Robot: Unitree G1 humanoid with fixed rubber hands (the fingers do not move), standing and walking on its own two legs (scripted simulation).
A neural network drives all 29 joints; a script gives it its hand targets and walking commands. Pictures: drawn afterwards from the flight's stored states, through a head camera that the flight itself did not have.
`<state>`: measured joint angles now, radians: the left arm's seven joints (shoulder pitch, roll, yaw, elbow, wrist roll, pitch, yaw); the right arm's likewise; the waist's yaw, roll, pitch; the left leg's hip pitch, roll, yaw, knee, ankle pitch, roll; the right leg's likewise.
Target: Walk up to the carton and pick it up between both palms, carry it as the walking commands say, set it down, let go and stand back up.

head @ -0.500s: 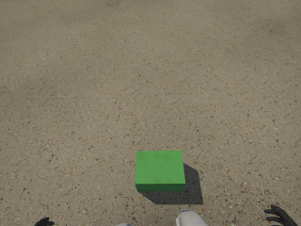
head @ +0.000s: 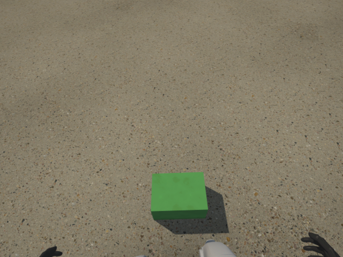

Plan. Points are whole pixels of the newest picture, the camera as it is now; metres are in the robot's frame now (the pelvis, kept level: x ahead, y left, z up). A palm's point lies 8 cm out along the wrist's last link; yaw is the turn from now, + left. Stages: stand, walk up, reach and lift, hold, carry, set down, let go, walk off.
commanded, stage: walk up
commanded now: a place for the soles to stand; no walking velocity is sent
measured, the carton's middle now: (178, 195) +0.51 -0.01 -0.66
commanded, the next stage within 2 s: stand in 1.36 s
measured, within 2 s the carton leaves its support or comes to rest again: neither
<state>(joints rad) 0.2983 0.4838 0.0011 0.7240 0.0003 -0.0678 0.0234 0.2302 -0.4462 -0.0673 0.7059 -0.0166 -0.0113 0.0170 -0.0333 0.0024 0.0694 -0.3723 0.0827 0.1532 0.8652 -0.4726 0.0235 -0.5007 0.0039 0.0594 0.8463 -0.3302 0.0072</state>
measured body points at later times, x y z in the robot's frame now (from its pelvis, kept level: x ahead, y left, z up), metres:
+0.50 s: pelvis +0.04 +0.01 +0.00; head +0.06 +0.01 +0.45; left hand +0.17 +0.33 -0.08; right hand +0.12 -0.33 -0.08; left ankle +0.11 +0.12 -0.70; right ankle +0.07 -0.13 -0.69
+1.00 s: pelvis +0.07 +0.00 +0.01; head +0.10 +0.00 +0.46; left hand +0.21 +0.32 -0.08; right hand +0.16 -0.34 -0.08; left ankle +0.11 +0.12 -0.70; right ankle +0.08 -0.13 -0.70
